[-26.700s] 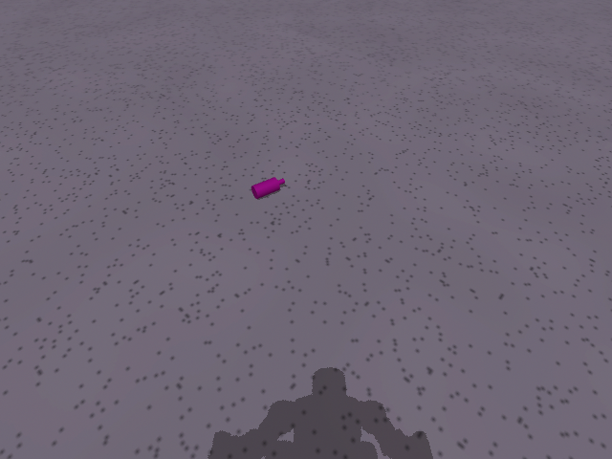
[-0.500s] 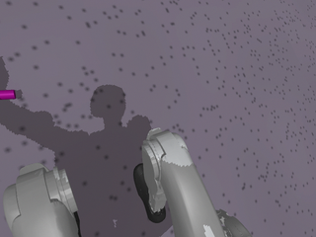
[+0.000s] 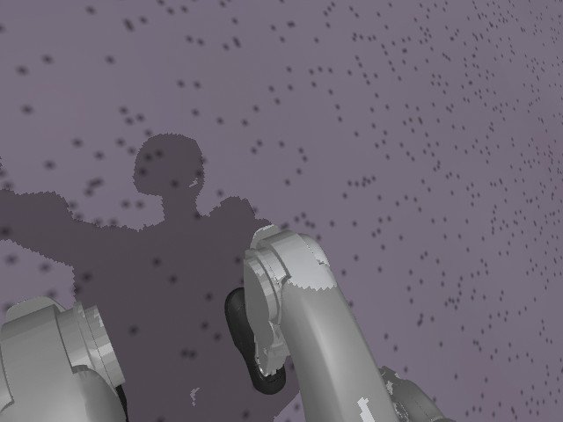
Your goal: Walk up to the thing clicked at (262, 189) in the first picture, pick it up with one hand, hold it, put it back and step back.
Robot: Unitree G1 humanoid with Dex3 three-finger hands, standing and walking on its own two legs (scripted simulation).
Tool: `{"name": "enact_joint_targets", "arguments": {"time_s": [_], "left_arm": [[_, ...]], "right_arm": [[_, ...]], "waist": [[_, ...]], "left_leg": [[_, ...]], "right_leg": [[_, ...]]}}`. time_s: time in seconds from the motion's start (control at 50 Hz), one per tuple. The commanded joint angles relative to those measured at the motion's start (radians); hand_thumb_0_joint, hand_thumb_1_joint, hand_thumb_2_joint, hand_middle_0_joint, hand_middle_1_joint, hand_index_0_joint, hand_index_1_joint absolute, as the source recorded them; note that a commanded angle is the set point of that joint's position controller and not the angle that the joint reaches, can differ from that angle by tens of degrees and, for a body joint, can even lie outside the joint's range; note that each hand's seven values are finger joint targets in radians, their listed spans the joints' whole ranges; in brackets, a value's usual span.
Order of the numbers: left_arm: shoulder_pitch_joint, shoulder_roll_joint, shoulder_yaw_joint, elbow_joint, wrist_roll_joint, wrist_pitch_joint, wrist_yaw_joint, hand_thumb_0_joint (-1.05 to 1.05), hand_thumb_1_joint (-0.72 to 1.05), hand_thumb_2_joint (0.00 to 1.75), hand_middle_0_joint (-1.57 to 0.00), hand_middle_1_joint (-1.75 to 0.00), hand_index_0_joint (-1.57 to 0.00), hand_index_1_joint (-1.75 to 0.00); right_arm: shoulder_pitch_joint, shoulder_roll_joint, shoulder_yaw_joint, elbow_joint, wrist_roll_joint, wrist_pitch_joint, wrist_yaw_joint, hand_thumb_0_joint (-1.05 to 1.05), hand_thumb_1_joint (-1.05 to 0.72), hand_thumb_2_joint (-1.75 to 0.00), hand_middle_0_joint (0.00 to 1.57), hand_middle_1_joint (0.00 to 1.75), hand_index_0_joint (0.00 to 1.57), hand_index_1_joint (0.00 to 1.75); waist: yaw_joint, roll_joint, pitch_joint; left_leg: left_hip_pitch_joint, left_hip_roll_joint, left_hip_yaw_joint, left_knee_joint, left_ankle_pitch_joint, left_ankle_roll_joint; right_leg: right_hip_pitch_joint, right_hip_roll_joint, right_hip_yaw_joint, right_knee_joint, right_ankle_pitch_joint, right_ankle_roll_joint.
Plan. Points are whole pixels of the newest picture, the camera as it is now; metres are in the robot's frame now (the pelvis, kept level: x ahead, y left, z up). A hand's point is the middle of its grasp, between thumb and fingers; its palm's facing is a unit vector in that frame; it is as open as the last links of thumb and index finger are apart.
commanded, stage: rest palm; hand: left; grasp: from above
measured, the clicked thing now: out of the picture +0.49 +0.33 -0.28
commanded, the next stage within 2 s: close in 1.18 s
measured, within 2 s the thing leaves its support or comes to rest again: neither
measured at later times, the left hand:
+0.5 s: hand out of the picture +0.46 +0.34 -0.24, palm faces -0.49 -0.08 -0.87, open 14.0 cm
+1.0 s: hand out of the picture +0.46 +0.33 -0.25, palm faces -0.47 -0.07 -0.88, open 13.8 cm
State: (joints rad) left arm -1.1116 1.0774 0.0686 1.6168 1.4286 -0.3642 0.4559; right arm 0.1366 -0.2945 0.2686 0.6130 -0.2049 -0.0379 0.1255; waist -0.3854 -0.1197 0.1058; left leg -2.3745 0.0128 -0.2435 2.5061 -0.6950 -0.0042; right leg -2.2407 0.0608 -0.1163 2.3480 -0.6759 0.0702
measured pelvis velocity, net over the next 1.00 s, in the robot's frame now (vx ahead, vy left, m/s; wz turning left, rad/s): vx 0.00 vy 0.00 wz -0.03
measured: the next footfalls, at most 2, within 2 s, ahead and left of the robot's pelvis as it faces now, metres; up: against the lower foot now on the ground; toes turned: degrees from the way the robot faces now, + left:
none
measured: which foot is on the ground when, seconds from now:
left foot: down 0.00-1.00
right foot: down 0.00-1.00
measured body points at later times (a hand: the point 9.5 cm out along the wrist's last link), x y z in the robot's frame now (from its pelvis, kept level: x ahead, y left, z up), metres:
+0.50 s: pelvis +0.00 +0.00 +0.00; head +0.28 +0.14 +0.32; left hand +0.48 +0.34 -0.19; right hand +0.06 -0.26 -0.06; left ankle +0.06 +0.13 -0.28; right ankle +0.11 -0.13 -0.28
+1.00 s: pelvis +0.00 +0.00 -0.01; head +0.27 +0.14 +0.32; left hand +0.48 +0.33 -0.20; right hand +0.06 -0.25 -0.06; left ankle +0.06 +0.13 -0.28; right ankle +0.11 -0.13 -0.28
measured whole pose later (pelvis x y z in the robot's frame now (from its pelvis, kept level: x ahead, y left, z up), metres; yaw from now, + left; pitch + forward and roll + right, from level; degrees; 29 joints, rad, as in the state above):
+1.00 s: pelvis +0.00 +0.00 -0.01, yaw -2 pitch +28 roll -15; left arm -1.09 1.10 0.06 1.66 1.41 -0.33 0.53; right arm 0.10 -0.32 0.33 0.61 -0.24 -0.11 0.14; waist -0.39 -0.16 0.15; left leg -2.37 0.02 -0.27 2.55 -0.70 0.00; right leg -2.23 0.08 -0.14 2.37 -0.66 0.08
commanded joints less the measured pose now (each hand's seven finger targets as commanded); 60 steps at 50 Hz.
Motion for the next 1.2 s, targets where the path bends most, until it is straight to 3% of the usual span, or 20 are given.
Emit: {"name": "enact_joint_targets", "arguments": {"time_s": [0.0, 0.02, 0.08, 0.1, 0.24, 0.3, 0.34, 0.38, 0.4, 0.56, 0.58, 0.72, 0.78, 0.88, 0.92, 0.94, 1.02, 1.08, 1.18], "left_arm": [[-0.264, 0.224, 0.014, -0.124, -0.044, 0.012, 0.046, 0.0, -0.55, 1.04, -0.07, -0.99, -0.06, -1.0], [-0.246, 0.218, 0.008, -0.095, -0.042, 0.018, 0.044, 0.0, -0.55, 1.04, -0.07, -1.0, -0.06, -1.01], [-0.254, 0.252, 0.022, -0.123, -0.047, 0.019, 0.038, 0.0, -0.54, 1.04, -0.08, -0.99, -0.07, -1.0], [-0.258, 0.242, 0.017, -0.128, -0.05, 0.021, 0.033, 0.0, -0.55, 1.04, -0.08, -0.99, -0.07, -1.0], [-0.24, 0.26, 0.025, -0.146, -0.062, 0.007, 0.031, 0.0, -0.55, 1.04, -0.08, -0.99, -0.07, -1.01], [-0.243, 0.268, 0.034, -0.147, -0.067, -0.005, 0.038, 0.0, -0.53, 1.04, -0.08, -1.0, -0.07, -1.01], [-0.222, 0.261, 0.029, -0.117, -0.05, -0.007, 0.042, 0.0, -0.53, 1.02, -0.08, -1.0, -0.07, -1.01], [-0.257, 0.265, 0.024, -0.161, -0.051, -0.012, 0.047, 0.0, -0.54, 1.04, -0.09, -1.0, -0.07, -1.01], [-0.222, 0.237, 0.011, -0.095, -0.052, -0.006, 0.047, 0.0, -0.53, 1.03, -0.09, -1.0, -0.08, -1.01], [-0.236, 0.258, 0.009, -0.108, -0.048, -0.005, 0.073, 0.0, -0.52, 1.03, -0.08, -1.02, -0.07, -1.02], [-0.24, 0.248, 0.007, -0.1, -0.051, -0.006, 0.076, 0.0, -0.52, 1.01, -0.07, -1.02, -0.07, -1.02], [-0.238, 0.251, -0.005, -0.067, -0.047, 0.003, 0.102, 0.0, -0.49, 1.0, -0.08, -1.02, -0.09, -1.02], [-0.222, 0.232, -0.014, -0.045, -0.052, 0.007, 0.11, 0.0, -0.5, 0.99, -0.08, -1.02, -0.08, -1.02], [-0.231, 0.258, -0.003, -0.072, -0.045, 0.024, 0.112, 0.0, -0.48, 1.0, -0.09, -1.03, -0.09, -1.03], [-0.274, 0.288, 0.012, -0.133, -0.05, 0.028, 0.121, 0.0, -0.48, 1.0, -0.1, -1.01, -0.1, -1.01], [-0.258, 0.272, 0.009, -0.098, -0.049, 0.035, 0.122, 0.0, -0.47, 0.98, -0.11, -1.01, -0.11, -1.01], [-0.223, 0.231, -0.013, -0.061, -0.057, 0.053, 0.102, 0.0, -0.47, 0.98, -0.1, -1.01, -0.1, -1.01], [-0.225, 0.283, 0.018, -0.087, -0.064, 0.058, 0.089, 0.0, -0.44, 1.01, -0.14, -1.0, -0.13, -1.01], [-0.189, 0.262, 0.025, -0.065, -0.076, 0.051, 0.055, 0.0, -0.41, 1.0, -0.13, -1.04, -0.14, -1.03]], "right_arm": [[0.185, -0.322, -0.093, 0.007, 0.0, -0.006, -0.01, 0.0, -0.91, -0.9, 0.2, 0.3, 0.2, 0.3], [0.188, -0.328, -0.094, 0.008, -0.001, -0.009, -0.01, 0.0, -0.91, -0.9, 0.2, 0.3, 0.2, 0.3], [0.183, -0.323, -0.092, 0.001, -0.001, -0.014, -0.01, 0.0, -0.91, -0.91, 0.2, 0.3, 0.2, 0.3], [0.193, -0.326, -0.091, 0.002, -0.002, -0.017, -0.008, 0.0, -0.91, -0.9, 0.2, 0.3, 0.2, 0.3], [0.182, -0.327, -0.078, -0.001, -0.007, -0.019, -0.008, 0.0, -0.91, -0.91, 0.2, 0.3, 0.2, 0.3], [0.176, -0.341, -0.077, -0.004, -0.013, -0.017, -0.007, 0.0, -0.91, -0.91, 0.2, 0.3, 0.2, 0.3], [0.169, -0.344, -0.078, -0.016, -0.013, -0.016, -0.008, 0.0, -0.91, -0.91, 0.2, 0.3, 0.2, 0.3], [0.173, -0.33, -0.072, 0.0, -0.016, -0.016, -0.006, 0.0, -0.91, -0.91, 0.2, 0.3, 0.2, 0.3], [0.172, -0.339, -0.074, 0.004, -0.018, -0.018, -0.005, 0.0, -0.91, -0.91, 0.2, 0.3, 0.2, 0.3], [0.151, -0.342, -0.063, -0.002, -0.02, -0.027, -0.001, 0.0, -0.91, -0.91, 0.2, 0.3, 0.2, 0.3], [0.155, -0.348, -0.063, -0.001, -0.023, -0.028, -0.002, 0.0, -0.91, -0.91, 0.2, 0.3, 0.2, 0.3], [0.137, -0.344, -0.049, 0.004, -0.027, -0.042, -0.004, 0.0, -0.91, -0.91, 0.2, 0.3, 0.2, 0.3], [0.139, -0.353, -0.048, 0.0, -0.029, -0.052, -0.002, 0.0, -0.91, -0.91, 0.2, 0.3, 0.2, 0.3], [0.122, -0.364, -0.048, -0.011, -0.027, -0.07, 0.001, 0.0, -0.91, -0.91, 0.2, 0.3, 0.2, 0.3], [0.129, -0.358, -0.047, -0.001, -0.027, -0.07, 0.001, 0.0, -0.91, -0.91, 0.2, 0.3, 0.2, 0.3], [0.139, -0.357, -0.047, 0.0, -0.031, -0.073, 0.003, 0.0, -0.91, -0.91, 0.2, 0.3, 0.2, 0.3], [0.135, -0.372, -0.051, 0.001, -0.028, -0.083, 0.008, 0.0, -0.91, -0.91, 0.2, 0.3, 0.2, 0.3], [0.134, -0.373, -0.051, -0.013, -0.026, -0.078, 0.008, 0.0, -0.91, -0.91, 0.2, 0.3, 0.2, 0.3], [0.136, -0.384, -0.051, -0.02, -0.031, -0.069, 0.009, 0.0, -0.91, -0.91, 0.2, 0.3, 0.2, 0.3]], "waist": [[-0.03, 0.553, -0.642], [-0.032, 0.54, -0.611], [-0.015, 0.54, -0.645], [-0.026, 0.541, -0.635], [-0.015, 0.543, -0.657], [-0.023, 0.551, -0.642], [-0.026, 0.542, -0.61], [-0.018, 0.571, -0.657], [-0.032, 0.549, -0.599], [-0.03, 0.563, -0.612], [-0.042, 0.557, -0.59], [-0.038, 0.537, -0.583], [-0.051, 0.532, -0.548], [-0.042, 0.55, -0.571], [-0.029, 0.588, -0.629], [-0.039, 0.578, -0.613], [-0.059, 0.55, -0.547], [-0.035, 0.576, -0.595], [-0.055, 0.542, -0.543]], "left_leg": [[0.606, 0.022, 0.101, -0.241, 0.264, 0.017], [0.581, 0.019, 0.106, -0.233, 0.255, 0.019], [0.581, 0.021, 0.107, -0.235, 0.237, 0.02], [0.583, 0.021, 0.109, -0.23, 0.244, 0.02], [0.598, 0.023, 0.102, -0.226, 0.266, 0.017], [0.6, 0.025, 0.093, -0.224, 0.284, 0.012], [0.587, 0.026, 0.093, -0.219, 0.276, 0.011], [0.615, 0.029, 0.093, -0.222, 0.28, 0.014], [0.594, 0.028, 0.093, -0.214, 0.278, 0.011], [0.606, 0.034, 0.078, -0.236, 0.251, 0.009], [0.588, 0.031, 0.074, -0.239, 0.246, 0.007], [0.541, 0.031, 0.083, -0.225, 0.207, 0.015], [0.546, 0.034, 0.071, -0.237, 0.19, 0.009], [0.567, 0.035, 0.071, -0.227, 0.209, 0.007], [0.592, 0.037, 0.075, -0.228, 0.235, 0.006], [0.582, 0.036, 0.074, -0.224, 0.231, 0.007], [0.542, 0.035, 0.075, -0.209, 0.225, 0.006], [0.58, 0.038, 0.068, -0.227, 0.248, 0.001], [0.558, 0.038, 0.061, -0.224, 0.242, 0.0]], "right_leg": [[0.279, 0.019, -0.124, -0.188, 0.277, -0.094], [0.275, 0.018, -0.121, -0.192, 0.274, -0.095], [0.3, 0.02, -0.116, -0.194, 0.261, -0.095], [0.303, 0.019, -0.116, -0.196, 0.266, -0.092], [0.333, 0.023, -0.123, -0.191, 0.278, -0.093], [0.328, 0.024, -0.134, -0.189, 0.284, -0.096], [0.31, 0.024, -0.137, -0.184, 0.274, -0.099], [0.329, 0.027, -0.131, -0.183, 0.287, -0.093], [0.303, 0.025, -0.137, -0.18, 0.281, -0.096], [0.303, 0.032, -0.148, -0.172, 0.265, -0.093], [0.298, 0.03, -0.154, -0.169, 0.265, -0.092], [0.32, 0.035, -0.144, -0.177, 0.258, -0.088], [0.288, 0.035, -0.158, -0.167, 0.241, -0.089], [0.294, 0.031, -0.15, -0.156, 0.255, -0.09], [0.321, 0.035, -0.148, -0.159, 0.278, -0.09], [0.317, 0.034, -0.15, -0.156, 0.278, -0.09], [0.291, 0.033, -0.155, -0.16, 0.274, -0.088], [0.316, 0.033, -0.152, -0.161, 0.28, -0.092], [0.299, 0.032, -0.163, -0.166, 0.263, -0.095]]}}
